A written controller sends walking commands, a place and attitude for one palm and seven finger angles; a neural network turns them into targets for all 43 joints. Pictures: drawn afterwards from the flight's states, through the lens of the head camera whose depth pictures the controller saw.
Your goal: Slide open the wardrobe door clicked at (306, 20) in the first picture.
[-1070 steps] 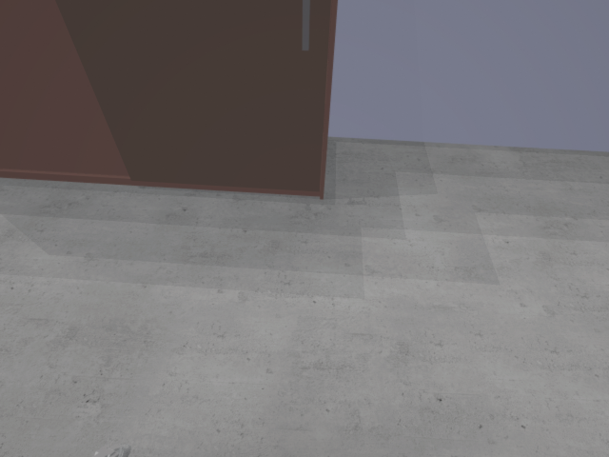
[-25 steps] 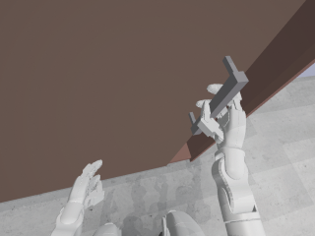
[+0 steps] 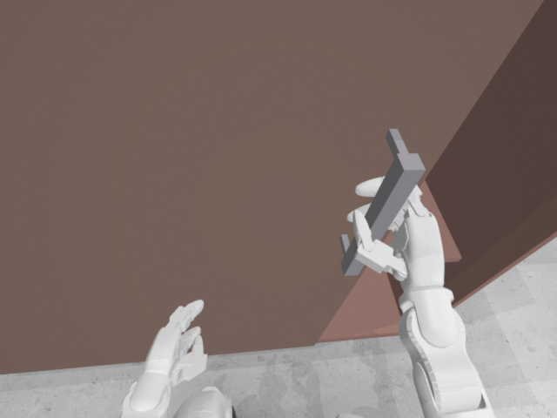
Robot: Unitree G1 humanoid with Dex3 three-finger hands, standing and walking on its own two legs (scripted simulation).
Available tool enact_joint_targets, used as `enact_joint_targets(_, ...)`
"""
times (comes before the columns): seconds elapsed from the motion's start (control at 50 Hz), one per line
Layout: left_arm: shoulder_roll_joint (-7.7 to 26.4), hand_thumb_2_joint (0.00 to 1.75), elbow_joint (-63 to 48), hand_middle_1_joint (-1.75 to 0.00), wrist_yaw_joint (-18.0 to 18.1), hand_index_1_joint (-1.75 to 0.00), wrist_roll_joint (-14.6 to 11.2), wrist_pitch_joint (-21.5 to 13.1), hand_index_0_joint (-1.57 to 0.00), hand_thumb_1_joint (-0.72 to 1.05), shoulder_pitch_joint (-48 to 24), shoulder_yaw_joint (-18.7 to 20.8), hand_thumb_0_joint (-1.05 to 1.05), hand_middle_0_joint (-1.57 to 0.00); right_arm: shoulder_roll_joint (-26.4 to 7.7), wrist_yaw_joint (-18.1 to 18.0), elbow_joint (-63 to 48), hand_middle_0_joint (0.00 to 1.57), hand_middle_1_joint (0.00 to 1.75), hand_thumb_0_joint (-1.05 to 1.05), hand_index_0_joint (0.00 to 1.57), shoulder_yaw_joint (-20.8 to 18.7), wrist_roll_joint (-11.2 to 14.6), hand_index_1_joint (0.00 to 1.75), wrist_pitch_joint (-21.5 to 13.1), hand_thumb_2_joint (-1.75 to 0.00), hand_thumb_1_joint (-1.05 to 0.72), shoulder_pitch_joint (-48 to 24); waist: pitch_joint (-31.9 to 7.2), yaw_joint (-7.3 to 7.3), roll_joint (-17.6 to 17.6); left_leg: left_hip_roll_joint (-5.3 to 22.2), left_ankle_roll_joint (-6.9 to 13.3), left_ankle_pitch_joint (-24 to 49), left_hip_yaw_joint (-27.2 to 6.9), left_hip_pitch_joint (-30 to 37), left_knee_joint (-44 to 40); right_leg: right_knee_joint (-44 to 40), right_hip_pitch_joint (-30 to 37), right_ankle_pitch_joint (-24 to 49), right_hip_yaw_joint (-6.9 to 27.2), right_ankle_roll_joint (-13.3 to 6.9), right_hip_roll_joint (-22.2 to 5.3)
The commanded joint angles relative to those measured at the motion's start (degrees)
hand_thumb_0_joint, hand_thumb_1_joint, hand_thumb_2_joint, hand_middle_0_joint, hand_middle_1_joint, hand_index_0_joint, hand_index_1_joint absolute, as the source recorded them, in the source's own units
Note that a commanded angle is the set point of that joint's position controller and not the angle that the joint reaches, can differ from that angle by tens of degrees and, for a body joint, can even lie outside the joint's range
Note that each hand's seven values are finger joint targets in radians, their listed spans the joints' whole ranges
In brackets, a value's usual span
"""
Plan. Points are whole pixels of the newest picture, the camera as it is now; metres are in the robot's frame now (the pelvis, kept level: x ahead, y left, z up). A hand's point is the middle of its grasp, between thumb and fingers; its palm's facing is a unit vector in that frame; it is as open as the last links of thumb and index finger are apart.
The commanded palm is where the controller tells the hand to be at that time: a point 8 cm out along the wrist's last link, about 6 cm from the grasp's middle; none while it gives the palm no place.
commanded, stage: step sideways, sliding the door along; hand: right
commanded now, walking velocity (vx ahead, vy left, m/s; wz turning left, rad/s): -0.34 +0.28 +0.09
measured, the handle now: (368, 213) +0.34 -0.12 +0.12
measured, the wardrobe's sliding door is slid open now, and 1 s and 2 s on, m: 0.33 0.48 0.69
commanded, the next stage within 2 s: none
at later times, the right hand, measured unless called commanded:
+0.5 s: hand (296, 248) +0.28 -0.02 +0.14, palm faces +0.00 +1.00 +0.01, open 6.0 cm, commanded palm +0.26 +0.00 +0.13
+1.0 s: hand (223, 246) +0.28 +0.06 +0.14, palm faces +0.23 +0.97 -0.05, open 6.2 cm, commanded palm +0.25 +0.08 +0.12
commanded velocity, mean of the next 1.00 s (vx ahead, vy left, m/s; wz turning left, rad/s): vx -0.08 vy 0.30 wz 0.01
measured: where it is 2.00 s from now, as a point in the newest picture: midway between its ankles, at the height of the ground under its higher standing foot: outside the picture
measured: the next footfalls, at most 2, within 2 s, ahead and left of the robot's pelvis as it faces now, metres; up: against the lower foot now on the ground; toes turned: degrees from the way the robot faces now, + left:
right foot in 0.26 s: -0.06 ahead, -0.04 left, +0.00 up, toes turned -3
left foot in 0.74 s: -0.07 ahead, +0.31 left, +0.00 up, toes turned +8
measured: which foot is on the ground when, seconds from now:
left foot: down 0.00-0.28, up 0.30-0.72, down 0.74-1.00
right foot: up 0.00-0.24, down 0.26-0.76, up 0.78-0.98, down 1.00-1.00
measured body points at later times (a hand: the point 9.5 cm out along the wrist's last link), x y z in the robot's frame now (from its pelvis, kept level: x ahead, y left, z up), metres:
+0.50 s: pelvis -0.08 +0.08 +0.04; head -0.02 +0.04 +0.48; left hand +0.04 +0.32 -0.06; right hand +0.27 -0.07 +0.14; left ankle -0.09 +0.29 -0.58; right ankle -0.10 -0.03 -0.71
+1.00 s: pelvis -0.12 +0.22 +0.03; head -0.02 +0.23 +0.46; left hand +0.07 +0.47 -0.09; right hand +0.26 +0.01 +0.14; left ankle -0.11 +0.31 -0.71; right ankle -0.12 +0.13 -0.71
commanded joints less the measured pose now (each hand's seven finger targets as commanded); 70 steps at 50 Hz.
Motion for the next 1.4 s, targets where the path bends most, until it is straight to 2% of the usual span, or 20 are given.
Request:
enact_joint_targets(0.0,3.7,0.90,-7.6,-0.30,1.6,-0.30,1.3,-4.5,-0.20,0.90,-3.1,2.4,0.00,-0.20,3.5,2.3,-14.6,0.45,1.40,0.00,0.45,9.1,-2.3,1.40,-5.3,-0.90,-0.90,-8.7,-23.3,2.64,24.2,16.7,-0.5,46.1,-27.9,9.8,-21.9,27.7,-7.7,-16.0,7.8,-4.3,15.4)
enact_joint_targets(0.1,5.6,0.90,-4.7,-0.30,0.5,-0.30,-0.3,-1.5,-0.20,0.90,-3.6,3.9,0.00,-0.20,2.3,0.9,-16.3,0.45,1.40,0.00,0.45,5.0,-1.5,1.40,-10.3,-0.90,-0.90,-18.9,-32.2,5.39,19.2,9.4,3.2,34.3,-15.1,26.7,-20.0,13.1,-7.1,-4.3,4.2,-2.2,15.7)
enact_joint_targets(0.2,7.0,0.90,-5.7,-0.30,0.8,-0.30,-0.7,0.0,-0.20,0.90,-2.7,4.4,0.00,-0.20,4.6,2.4,-13.1,0.45,1.40,0.00,0.45,7.8,-1.0,1.40,-11.0,-0.90,-0.90,-26.7,-31.0,6.20,12.9,9.6,2.2,22.4,-17.9,17.2,-22.6,-14.3,6.5,-0.4,1.9,-5.8,14.7)
enact_joint_targets(0.22,7.3,0.90,-5.6,-0.30,0.7,-0.30,-0.5,0.2,-0.20,0.90,-1.6,4.2,0.00,-0.20,4.5,2.9,-12.3,0.45,1.40,0.00,0.45,8.4,-0.6,1.40,-11.6,-0.90,-0.90,-29.6,-30.1,7.94,7.5,7.7,-0.2,14.5,-15.2,9.6,-19.3,-21.5,13.8,6.3,3.2,-6.9,11.0)
enact_joint_targets(0.24,8.9,0.90,-6.6,-0.30,0.8,-0.30,0.0,0.1,-0.20,0.90,-2.0,4.9,0.00,-0.20,3.7,3.4,-10.6,0.45,1.40,0.00,0.45,8.1,-0.1,1.40,-12.5,-0.90,-0.90,-31.8,-25.8,8.48,-2.1,3.6,-2.5,5.9,-11.9,-1.1,-8.9,-27.4,17.2,11.9,13.6,-10.3,-0.2)
enact_joint_targets(0.26,10.4,0.90,-8.8,-0.30,0.9,-0.30,1.0,-1.0,-0.20,0.90,-3.3,5.4,0.00,-0.20,5.5,3.8,-10.8,0.45,1.40,0.00,0.45,9.2,0.2,1.40,-12.7,-0.90,-0.90,-33.0,-21.8,7.58,-13.3,-1.8,-5.3,-9.0,-9.3,-11.9,11.8,-30.0,14.4,24.2,34.6,-18.6,-18.7)
enact_joint_targets(0.28,10.7,0.90,-8.6,-0.30,1.9,-0.30,1.7,-1.2,-0.20,0.90,-4.8,5.6,0.00,-0.20,2.5,3.1,-8.4,0.45,1.40,0.00,0.45,6.4,-0.6,1.40,-12.0,-0.90,-0.90,-33.0,-20.2,5.93,-7.4,-0.8,-4.2,-10.1,-15.6,-12.6,25.9,-28.9,11.4,35.6,38.5,-22.8,-24.6)
enact_joint_targets(0.3,9.3,0.90,-7.8,-0.30,2.2,-0.30,2.8,-1.9,-0.20,0.90,-5.8,4.4,0.00,-0.20,1.4,2.9,-9.6,0.45,1.40,0.00,0.45,2.7,-1.0,1.40,-10.3,-0.90,-0.90,-35.5,-19.0,5.37,-1.9,-0.6,-2.5,-8.4,-19.8,-11.3,31.0,-28.1,5.9,36.7,30.9,-18.6,-21.5)
enact_joint_targets(0.38,13.3,0.90,-6.5,-0.30,1.1,-0.30,0.5,-0.3,-0.20,0.90,-1.2,6.9,0.00,-0.20,9.3,4.0,-4.1,0.45,1.40,0.00,0.45,9.1,0.1,1.40,-3.7,-0.90,-0.90,-38.8,-18.0,5.15,-1.3,-1.9,-4.2,-4.8,-9.2,-19.0,34.9,-18.9,16.6,48.6,7.5,-11.1,-8.3)
enact_joint_targets(0.48,12.8,0.90,-5.1,-0.30,0.6,-0.30,0.0,-0.1,-0.20,0.90,2.7,7.7,0.00,-0.20,10.6,4.4,-2.4,0.45,1.40,0.00,0.45,11.0,0.6,1.40,-1.2,-0.90,-0.90,-43.6,-20.6,7.28,-9.9,-1.9,-6.1,-7.0,-1.1,-13.0,19.2,-18.0,21.6,60.6,4.4,-8.4,-3.5)
enact_joint_targets(0.64,11.5,0.90,-4.0,-0.30,0.0,-0.30,-0.5,-2.2,-0.20,0.90,0.6,7.5,0.00,-0.20,5.1,2.3,-0.3,0.45,1.40,0.00,0.45,6.0,1.5,1.40,-3.9,-0.90,-0.90,-46.1,-23.9,8.29,-18.2,-2.6,-4.5,-4.3,0.8,3.1,-6.7,-13.6,19.9,57.7,5.1,-9.0,-5.3)
enact_joint_targets(0.7,10.4,0.90,-4.1,-0.30,0.0,-0.30,-1.9,-1.3,-0.20,0.90,-1.3,6.9,0.00,-0.20,1.2,1.8,-0.9,0.45,1.40,0.00,0.45,3.4,1.2,1.40,-5.0,-0.90,-0.90,-46.7,-27.5,6.82,-6.6,0.8,-3.3,15.1,-1.7,18.0,-22.4,-5.8,11.9,38.5,4.9,-6.4,-0.6)
enact_joint_targets(0.74,7.4,0.90,-5.1,-0.30,1.4,-0.30,-2.2,-0.9,-0.20,0.90,-5.0,5.9,0.00,-0.20,-4.9,0.7,-0.6,0.45,1.40,0.00,0.45,-0.1,0.2,1.40,-5.0,-0.90,-0.90,-46.3,-30.0,5.01,18.2,17.3,4.3,53.4,-16.0,29.6,-15.4,12.8,-11.0,-10.1,3.1,-5.8,10.8)
enact_joint_targets(0.78,10.4,0.90,-2.7,-0.30,2.9,-0.30,-1.9,0.1,-0.20,0.90,-2.2,7.3,0.00,-0.20,-3.4,0.3,5.1,0.45,1.40,0.00,0.45,-1.0,2.0,1.40,-3.2,-0.90,-0.90,-37.7,-30.6,4.22,30.6,15.6,0.7,66.6,-14.9,34.3,-12.3,22.4,-15.7,-12.8,6.7,-4.1,12.9)
enact_joint_targets(0.84,8.7,0.90,-1.6,-0.30,3.9,-0.30,-1.0,0.9,-0.20,0.90,-4.8,5.6,0.00,-0.20,-0.1,0.0,2.1,0.45,1.40,0.00,0.45,0.0,2.3,1.40,-6.0,-0.90,-0.90,-44.9,-29.3,5.29,20.5,13.7,6.8,64.7,-12.3,39.4,-10.8,15.1,-18.9,-8.8,3.2,-3.0,13.2)
enact_joint_targets(0.94,9.8,0.90,-3.1,-0.30,4.7,-0.30,-0.8,3.3,-0.20,0.90,-3.2,6.4,0.00,-0.20,1.5,0.0,-1.6,0.45,1.40,0.00,0.45,3.3,1.8,1.40,-8.1,-0.90,-0.90,-48.1,-31.1,6.49,9.8,10.4,4.1,50.2,-8.3,26.5,-2.6,-22.0,5.9,23.6,0.2,-3.5,8.7)
enact_joint_targets(0.98,14.0,0.90,-4.9,-0.30,3.4,-0.30,-1.3,2.4,-0.20,0.90,-1.9,8.5,0.00,-0.20,3.9,1.4,-4.3,0.45,1.40,0.00,0.45,6.2,3.1,1.40,-8.1,-0.90,-0.90,-49.7,-33.3,6.09,-10.4,2.4,-3.3,-13.0,-5.7,-7.2,13.1,-16.9,34.3,87.1,25.5,-14.6,-18.7)
enact_joint_targets(1.02,13.9,0.90,-5.3,-0.30,0.1,-0.30,-1.3,1.5,-0.20,0.90,-2.9,8.0,0.00,-0.20,6.9,2.1,2.5,0.45,1.40,0.00,0.45,6.1,1.1,1.40,-6.1,-0.90,-0.90,-48.0,-30.2,6.03,-1.6,0.2,-2.8,-19.0,-11.6,-12.0,25.2,-15.3,30.1,79.7,18.8,-18.0,-19.0)
enact_joint_targets(1.18,14.0,0.90,-6.0,-0.30,-0.3,-0.30,-0.3,0.0,-0.20,0.90,-0.9,8.5,0.00,-0.20,5.9,4.2,1.2,0.45,1.40,0.00,0.45,6.3,0.4,1.40,-2.2,-0.90,-0.90,-52.0,-26.2,6.69,-8.6,0.5,-4.8,-4.0,-2.1,-9.4,20.3,-18.4,22.3,64.6,0.9,-8.8,-7.6)
enact_joint_targets(1.38,12.0,0.90,-5.2,-0.30,0.1,-0.30,-0.8,-1.7,-0.20,0.90,0.0,7.3,0.00,-0.20,1.8,3.2,4.4,0.45,1.40,0.00,0.45,2.4,2.0,1.40,-3.5,-0.90,-0.90,-50.0,-25.2,7.64,-16.1,-2.2,-4.5,-2.2,0.8,3.1,-4.6,-14.1,21.9,60.9,0.6,-8.5,-8.4)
